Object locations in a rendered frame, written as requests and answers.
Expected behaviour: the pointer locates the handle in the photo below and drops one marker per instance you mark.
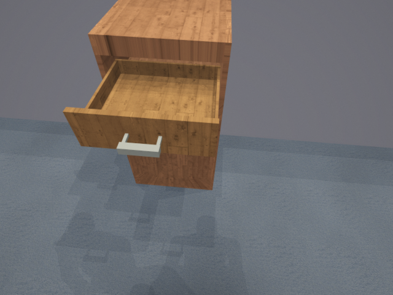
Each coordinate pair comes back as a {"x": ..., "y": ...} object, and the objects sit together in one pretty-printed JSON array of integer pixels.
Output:
[{"x": 146, "y": 150}]

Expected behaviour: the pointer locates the drawer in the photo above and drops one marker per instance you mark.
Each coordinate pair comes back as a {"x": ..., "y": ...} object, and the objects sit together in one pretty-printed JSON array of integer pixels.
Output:
[{"x": 147, "y": 99}]

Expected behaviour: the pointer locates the cabinet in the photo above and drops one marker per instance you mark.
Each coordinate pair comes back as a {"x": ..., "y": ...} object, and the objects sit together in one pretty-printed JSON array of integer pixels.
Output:
[{"x": 175, "y": 31}]

